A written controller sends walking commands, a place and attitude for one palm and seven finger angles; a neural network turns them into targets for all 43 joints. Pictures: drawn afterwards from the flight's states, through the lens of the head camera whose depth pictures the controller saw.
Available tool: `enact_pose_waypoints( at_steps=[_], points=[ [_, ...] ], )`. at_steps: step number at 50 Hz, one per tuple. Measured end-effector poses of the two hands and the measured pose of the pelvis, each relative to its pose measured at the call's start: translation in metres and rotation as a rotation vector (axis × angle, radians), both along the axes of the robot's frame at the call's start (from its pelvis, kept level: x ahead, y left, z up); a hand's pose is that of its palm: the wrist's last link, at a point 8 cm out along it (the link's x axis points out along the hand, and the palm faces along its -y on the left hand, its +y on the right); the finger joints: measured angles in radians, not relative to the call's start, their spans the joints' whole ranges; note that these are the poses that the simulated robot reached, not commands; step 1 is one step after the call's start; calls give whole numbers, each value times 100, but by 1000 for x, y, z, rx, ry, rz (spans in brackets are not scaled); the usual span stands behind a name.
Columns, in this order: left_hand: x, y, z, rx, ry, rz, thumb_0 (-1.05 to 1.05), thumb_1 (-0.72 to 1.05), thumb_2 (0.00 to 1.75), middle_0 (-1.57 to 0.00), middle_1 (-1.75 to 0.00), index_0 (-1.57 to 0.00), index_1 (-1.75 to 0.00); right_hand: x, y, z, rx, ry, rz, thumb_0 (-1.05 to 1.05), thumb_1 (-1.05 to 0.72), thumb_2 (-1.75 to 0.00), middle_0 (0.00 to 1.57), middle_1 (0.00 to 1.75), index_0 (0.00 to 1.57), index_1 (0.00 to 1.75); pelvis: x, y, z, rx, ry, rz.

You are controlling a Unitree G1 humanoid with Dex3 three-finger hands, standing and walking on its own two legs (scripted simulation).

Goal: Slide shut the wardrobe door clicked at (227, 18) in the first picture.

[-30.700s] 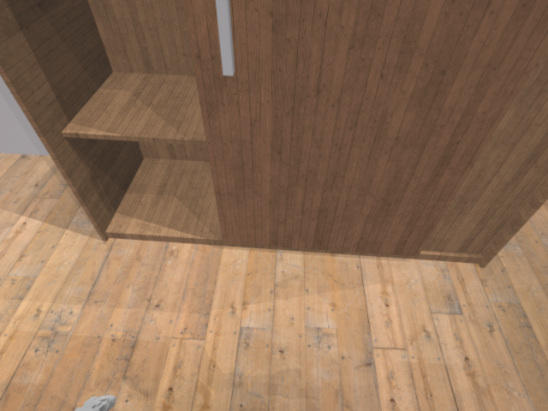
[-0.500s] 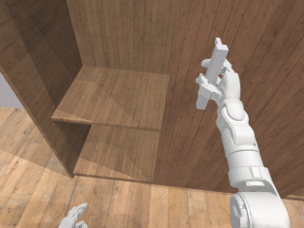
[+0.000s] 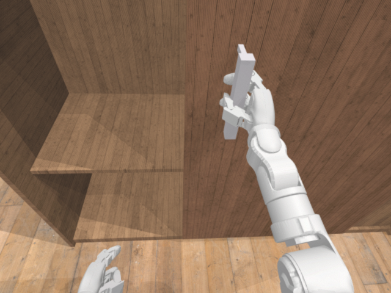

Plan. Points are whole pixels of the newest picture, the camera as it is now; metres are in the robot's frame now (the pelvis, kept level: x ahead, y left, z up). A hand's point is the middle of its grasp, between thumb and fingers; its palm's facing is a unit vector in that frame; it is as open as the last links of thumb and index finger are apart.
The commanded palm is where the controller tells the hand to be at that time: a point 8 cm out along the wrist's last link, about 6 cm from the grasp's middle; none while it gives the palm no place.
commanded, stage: tug the door sideways, standing still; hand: right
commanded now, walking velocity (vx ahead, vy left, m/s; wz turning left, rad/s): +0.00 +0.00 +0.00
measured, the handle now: (235, 95) +0.47 -0.05 +0.18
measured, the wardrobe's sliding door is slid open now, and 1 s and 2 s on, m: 0.53 0.53 0.43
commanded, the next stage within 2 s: step sideways, sliding the door along in 0.52 s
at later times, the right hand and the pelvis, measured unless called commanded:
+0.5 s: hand (227, 111) +0.41 -0.03 +0.18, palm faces -0.05 +1.00 -0.05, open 6.1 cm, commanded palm +0.39 -0.03 +0.19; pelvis +0.00 -0.01 +0.00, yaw -1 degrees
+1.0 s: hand (225, 111) +0.42 -0.03 +0.18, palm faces +0.01 +1.00 -0.08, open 6.3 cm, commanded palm +0.40 -0.02 +0.18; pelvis -0.01 +0.05 -0.02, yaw +0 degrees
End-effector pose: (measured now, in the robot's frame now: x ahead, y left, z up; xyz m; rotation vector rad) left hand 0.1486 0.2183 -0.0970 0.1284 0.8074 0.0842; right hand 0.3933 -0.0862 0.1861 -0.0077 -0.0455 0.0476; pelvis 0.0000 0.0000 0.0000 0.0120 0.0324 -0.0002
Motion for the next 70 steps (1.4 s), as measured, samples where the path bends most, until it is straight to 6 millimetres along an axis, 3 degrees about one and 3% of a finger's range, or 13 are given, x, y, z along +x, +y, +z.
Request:
enact_pose_waypoints(
  at_steps=[14, 32, 40, 50, 54, 62, 70],
  points=[
    [-10, -27, -16, -43, 85, -51, 1, 90, 90, -20, -30, -20, -30, -1, 1, 0, -33, -17, -4, -3, -72, -80, 35, 140, 26, 140, 0, -11, -3, 1, 5, -23],
    [-18, -21, -17, -35, 100, -48, 1, 90, 90, -20, -30, -20, -30, -1, 2, 0, -43, -17, -6, -3, -72, -80, 35, 140, 24, 140, -4, -11, -3, 0, 8, -29],
    [-21, 0, -19, -10, 48, 54, 1, 90, 90, -20, -30, -20, -30, 6, -5, -7, -102, -169, 73, -9, -65, -80, 41, 140, 24, 140, -14, 1, -9, -27, -16, 51],
    [-27, 49, -48, -23, 190, 26, 1, 90, 90, -20, -30, -20, -30, 4, 5, -11, -70, -217, -45, -6, -71, -85, 44, 140, 18, 140, -8, 50, -16, 1, -64, 3],
    [-12, 69, -38, 27, 198, -5, 1, 90, 90, -20, -30, -20, -30, 3, 7, -12, -62, -231, -73, -6, -72, -85, 45, 140, 18, 140, -10, 65, -9, -26, -52, -23],
    [42, 89, -29, 18, 83, -85, 1, 90, 90, -20, -30, -20, -30, 2, 12, -14, -74, -276, -97, -5, -73, -82, 45, 140, 16, 138, -4, 91, -18, -26, -59, -13],
    [87, 104, -39, -75, 25, -157, 1, 90, 90, -20, -30, -20, -30, -1, 26, -14, -131, -281, -225, -7, -70, -84, 45, 140, 16, 133, 18, 147, -25, 35, -124, -47]
  ],
)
